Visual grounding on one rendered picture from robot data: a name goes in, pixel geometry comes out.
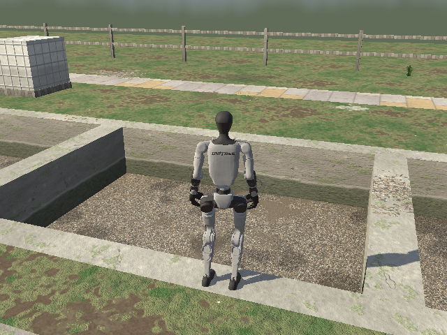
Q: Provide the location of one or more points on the robot left foot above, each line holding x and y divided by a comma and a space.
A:
206, 281

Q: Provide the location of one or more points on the left robot hand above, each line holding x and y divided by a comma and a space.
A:
197, 196

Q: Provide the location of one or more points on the right robot upper arm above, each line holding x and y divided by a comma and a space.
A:
245, 148

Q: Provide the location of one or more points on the right robot forearm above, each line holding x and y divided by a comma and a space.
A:
253, 186

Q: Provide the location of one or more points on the right robot hand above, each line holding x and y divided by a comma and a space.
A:
252, 199

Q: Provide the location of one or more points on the left robot upper arm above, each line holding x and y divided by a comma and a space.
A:
199, 159

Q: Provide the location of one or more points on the robot right thigh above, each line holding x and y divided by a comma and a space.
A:
240, 214

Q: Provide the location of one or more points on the left robot forearm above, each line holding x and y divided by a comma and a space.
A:
194, 185

